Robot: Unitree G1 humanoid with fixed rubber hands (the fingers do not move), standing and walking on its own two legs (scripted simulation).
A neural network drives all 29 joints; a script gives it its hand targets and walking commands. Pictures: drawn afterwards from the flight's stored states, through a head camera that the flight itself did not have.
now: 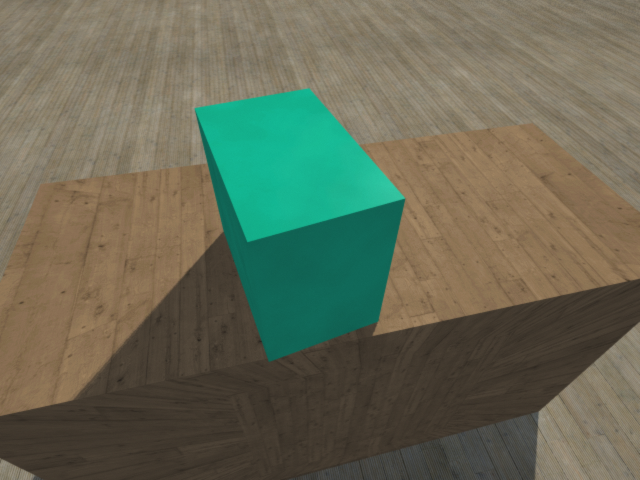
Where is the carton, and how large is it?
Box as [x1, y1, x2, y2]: [195, 88, 404, 361]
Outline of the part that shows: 308,88 195,108 223,230 269,361 377,321 404,202 404,197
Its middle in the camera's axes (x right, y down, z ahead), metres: -0.05 -0.04 +0.59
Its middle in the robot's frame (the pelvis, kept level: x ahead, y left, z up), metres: +0.48 +0.07 +0.07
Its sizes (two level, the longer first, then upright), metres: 0.292 0.180 0.252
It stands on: a pedestal, 0.71 m high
